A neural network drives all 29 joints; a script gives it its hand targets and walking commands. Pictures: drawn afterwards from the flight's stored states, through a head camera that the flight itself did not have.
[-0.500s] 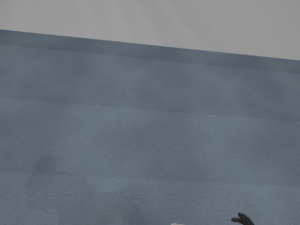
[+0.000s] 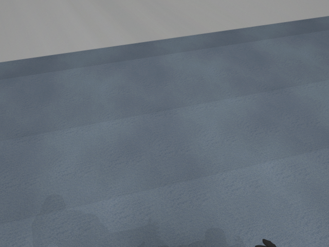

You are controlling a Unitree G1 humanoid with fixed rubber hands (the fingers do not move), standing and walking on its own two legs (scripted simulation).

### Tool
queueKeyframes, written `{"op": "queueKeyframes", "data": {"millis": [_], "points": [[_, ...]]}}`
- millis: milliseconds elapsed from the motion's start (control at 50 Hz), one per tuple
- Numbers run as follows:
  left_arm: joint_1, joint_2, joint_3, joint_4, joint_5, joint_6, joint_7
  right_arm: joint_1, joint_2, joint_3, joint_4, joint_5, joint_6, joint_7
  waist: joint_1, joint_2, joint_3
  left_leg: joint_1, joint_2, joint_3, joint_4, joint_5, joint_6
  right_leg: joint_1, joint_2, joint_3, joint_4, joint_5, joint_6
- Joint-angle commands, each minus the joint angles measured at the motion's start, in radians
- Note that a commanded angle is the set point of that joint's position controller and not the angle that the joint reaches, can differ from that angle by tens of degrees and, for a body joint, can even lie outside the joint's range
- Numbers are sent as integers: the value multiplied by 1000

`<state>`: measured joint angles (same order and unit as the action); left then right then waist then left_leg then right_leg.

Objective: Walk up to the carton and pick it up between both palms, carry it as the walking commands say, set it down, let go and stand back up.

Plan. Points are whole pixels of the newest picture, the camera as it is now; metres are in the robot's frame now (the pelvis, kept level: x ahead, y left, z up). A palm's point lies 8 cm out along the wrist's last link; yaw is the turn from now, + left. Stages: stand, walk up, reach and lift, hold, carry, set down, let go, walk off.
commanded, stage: walk up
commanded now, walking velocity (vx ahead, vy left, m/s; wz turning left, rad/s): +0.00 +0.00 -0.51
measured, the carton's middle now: out of the picture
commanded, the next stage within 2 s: none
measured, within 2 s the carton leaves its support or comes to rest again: neither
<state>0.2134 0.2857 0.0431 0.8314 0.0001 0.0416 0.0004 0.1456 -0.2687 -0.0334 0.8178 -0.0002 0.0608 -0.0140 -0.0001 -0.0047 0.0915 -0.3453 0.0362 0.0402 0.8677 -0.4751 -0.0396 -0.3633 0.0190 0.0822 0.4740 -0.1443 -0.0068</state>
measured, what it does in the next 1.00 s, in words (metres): steps on the spot, turning right: left foot, then right foot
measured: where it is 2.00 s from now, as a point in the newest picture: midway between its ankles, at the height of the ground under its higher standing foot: outside the picture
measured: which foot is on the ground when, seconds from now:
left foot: up 0.00-0.10, down 0.12-0.54, up 0.56-0.82, down 0.84-1.00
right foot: down 0.00-0.12, up 0.14-0.50, down 0.52-0.84, up 0.86-1.00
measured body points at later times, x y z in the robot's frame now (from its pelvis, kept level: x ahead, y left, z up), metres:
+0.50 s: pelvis -0.04 +0.00 -0.01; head +0.01 -0.01 +0.44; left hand +0.16 +0.22 -0.14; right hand -0.01 -0.30 -0.13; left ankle -0.02 +0.11 -0.74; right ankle -0.05 -0.16 -0.72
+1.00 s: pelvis -0.07 -0.01 +0.00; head -0.03 +0.00 +0.45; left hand +0.13 +0.18 -0.14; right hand -0.10 -0.31 -0.11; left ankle -0.04 +0.08 -0.74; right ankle -0.16 -0.15 -0.66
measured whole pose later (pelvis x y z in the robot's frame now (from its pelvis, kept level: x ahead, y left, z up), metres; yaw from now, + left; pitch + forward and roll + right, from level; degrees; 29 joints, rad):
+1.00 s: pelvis -0.07 -0.01 +0.00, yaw -28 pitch +2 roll -2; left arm 0.22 0.28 0.05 0.82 0.00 0.06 -0.02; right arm 0.17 -0.26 -0.03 0.79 0.00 0.05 -0.01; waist 0.00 -0.03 0.04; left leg -0.25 0.08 0.16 0.53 -0.31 0.03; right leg -0.54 0.02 0.09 1.12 -0.34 0.02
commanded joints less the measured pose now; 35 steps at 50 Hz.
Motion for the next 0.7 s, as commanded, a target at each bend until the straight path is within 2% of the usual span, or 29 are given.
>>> {"op": "queueKeyframes", "data": {"millis": [0, 40, 60, 80, 100, 120, 140, 160, 180, 200, 220, 240, 280, 300, 340, 360, 400, 440, 460, 480, 500, 520, 540, 560, 580, 600, 620, 680], "points": [[97, 208, 81, -16, 35, -15, 13, -47, -77, -37, -67, 13, -12, 2, 48, -162, -198, 13, -57, -66, -158, -41, -26, 272, -199, 426, -151, 337, -147], [48, 198, 77, -31, 31, -11, 11, 33, -75, -42, -47, 22, -15, -5, 9, -185, -233, 169, -67, -49, -284, 9, -7, 168, -181, 416, -148, 284, -124], [-2, 193, 69, -42, 21, -10, 9, 120, -79, -47, -23, 23, -16, -9, -44, -158, -260, 345, -64, -26, -438, 114, 9, 54, -147, 356, -126, 175, -73], [-4, 156, 56, -49, 15, -12, 7, 166, -124, -61, -11, 17, -17, -13, -66, -69, -260, 507, 19, -96, -552, 136, 41, -103, -59, 282, -70, -6, 3], [7, 81, 47, -64, 6, -10, 8, 182, -233, -81, -15, -5, -15, -12, -75, 249, -245, 553, 289, -362, -649, 48, 112, -286, 99, 98, 209, -307, 43], [-25, 99, 68, -71, 10, 2, 18, 80, -268, -72, -59, -17, -3, -9, -45, 265, -136, 293, 460, -367, -677, -16, 155, -323, 59, 21, 512, -381, 64], [3, 104, 68, -63, 16, 14, 18, 2, -246, -61, -76, -20, 3, -8, -16, 254, -66, 120, 468, -329, -695, -45, 180, -312, 21, -2, 698, -381, 71], [-6, 124, 72, -59, 23, 21, 8, -72, -207, -43, -100, -21, 0, -11, -3, 194, -24, 19, 421, -228, -715, -11, 168, -254, -6, -19, 779, -329, 67], [6, 131, 74, -42, 19, 22, -8, -119, -161, -32, -114, -17, -8, -13, 30, 139, -12, 1, 348, -157, -681, 86, 140, -220, -16, -26, 813, -260, 62], [20, 130, 72, -25, 22, 22, -17, -104, -128, -25, -112, -16, -21, -18, 36, 113, -40, 72, 296, -97, -638, 198, 133, -222, -20, -36, 814, -223, 61], [35, 120, 65, -17, 26, 22, -21, -78, -110, -25, -103, -19, -29, -23, 34, 96, -83, 172, 272, -48, -582, 293, 129, -242, -24, -41, 774, -208, 66], [43, 99, 57, -17, 30, 20, -24, -36, -110, -29, -95, -22, -32, -25, 23, 97, -119, 271, 278, -29, -547, 382, 137, -264, -30, -57, 711, -213, 72], [21, 75, 44, -37, 28, 18, -23, 35, -124, -39, -76, -24, -35, -21, -2, 144, -134, 389, 297, -11, -495, 550, 154, -288, -42, -78, 621, -256, 88], [-27, 61, 38, -61, 23, 14, -26, 86, -133, -42, -61, -28, -35, -17, -27, 176, -126, 420, 302, -5, -465, 621, 158, -290, -45, -104, 546, -275, 90], [-93, 35, 30, -97, 17, 14, -29, 162, -150, -51, -41, -42, -41, -16, -61, 220, -113, 417, 342, 8, -440, 814, 160, -238, -55, -143, 399, -336, 87], [-79, 24, 27, -102, 10, 12, -31, 171, -162, -54, -34, -43, -41, -14, -58, 255, -133, 399, 345, 23, -417, 892, 154, -183, -57, -156, 337, -353, 80], [-50, 21, 29, -96, 2, 7, -36, 184, -186, -62, -25, -41, -39, -10, -53, 283, -181, 383, 334, 61, -406, 932, 136, -80, -31, -191, 244, -337, 70], [-2, 32, 32, -80, -5, 4, -36, 132, -198, -69, -36, -31, -39, -8, -19, 245, -237, 372, 337, 100, -370, 840, 104, -4, -34, -193, 129, -245, 54], [28, 44, 39, -62, -2, -3, -36, 93, -195, -69, -40, -20, -39, -4, 9, 218, -262, 331, 308, 131, -322, 749, 74, 76, -24, -189, 48, -156, 40], [56, 68, 47, -47, 11, -11, -32, 89, -176, -67, -42, -13, -38, -1, 29, 147, -288, 276, 256, 163, -232, 595, 36, 158, -45, -120, -34, -79, 19], [99, 128, 62, -37, 24, -22, -26, 89, -141, -60, -48, -8, -33, 3, 52, -11, -284, 92, 183, 176, -107, 333, -5, 293, -131, 16, -41, 180, -21], [136, 238, 84, -41, 37, -22, -15, 33, -74, -40, -90, -7, -30, 8, 80, -302, -243, -192, 41, 192, 66, -180, -52, 390, -333, 313, -42, 461, -97], [152, 266, 86, -50, 52, -20, -6, -39, -55, -29, -111, -15, -17, 4, 86, -360, -161, -224, 30, 28, 137, -204, -39, 238, -384, 458, -106, 397, -142], [143, 240, 84, -55, 47, -10, 1, -75, -76, -27, -114, -13, -6, 8, 88, -308, -104, -170, 34, -43, 157, -154, -21, 137, -322, 419, -150, 167, -144], [95, 220, 78, -72, 49, -6, 5, -61, -99, -35, -115, -12, -3, 14, 70, -276, -49, -143, 35, -37, 143, -92, -24, 57, -274, 387, -189, -38, -121], [41, 203, 69, -74, 48, -3, 11, -67, -105, -42, -106, -11, 0, 17, 52, -271, -37, -120, 13, -19, 137, -39, -28, 29, -235, 391, -211, -81, -117], [5, 191, 63, -75, 47, -2, 16, -45, -107, -48, -97, -8, -1, 17, 36, -247, -62, -104, 4, -16, 114, -18, -26, 50, -206, 368, -195, -20, -117], [25, 193, 64, -71, 60, -5, 11, -12, -92, -46, -92, -3, -6, 12, 31, -217, -118, -40, -29, -21, -13, -39, -24, 105, -193, 397, -171, 95, -131]]}}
